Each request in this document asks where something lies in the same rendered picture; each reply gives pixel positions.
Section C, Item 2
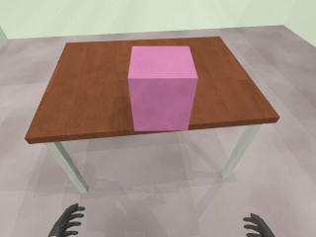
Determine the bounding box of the robot right hand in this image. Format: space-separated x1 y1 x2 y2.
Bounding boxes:
243 213 276 237

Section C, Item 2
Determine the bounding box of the robot left hand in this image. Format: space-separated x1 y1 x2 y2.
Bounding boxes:
47 202 85 237

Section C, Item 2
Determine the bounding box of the carton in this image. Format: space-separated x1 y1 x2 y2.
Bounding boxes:
127 45 198 131

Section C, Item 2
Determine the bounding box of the table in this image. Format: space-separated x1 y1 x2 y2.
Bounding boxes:
25 37 280 195

